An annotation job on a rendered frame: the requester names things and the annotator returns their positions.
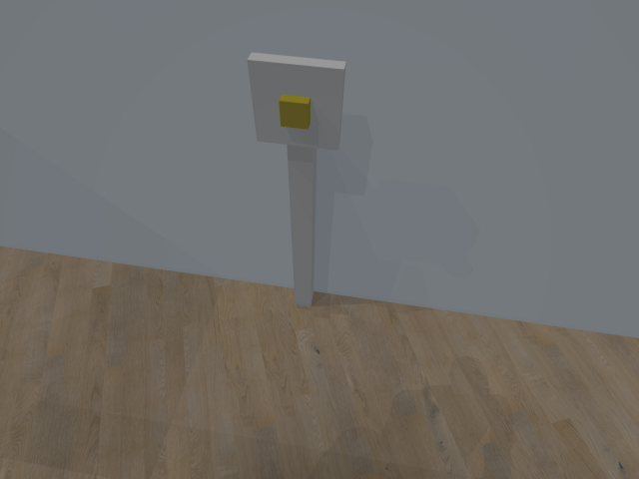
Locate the panel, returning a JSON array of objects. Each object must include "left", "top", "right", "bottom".
[{"left": 248, "top": 52, "right": 346, "bottom": 306}]

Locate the button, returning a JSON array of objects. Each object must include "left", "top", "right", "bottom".
[{"left": 279, "top": 94, "right": 311, "bottom": 130}]

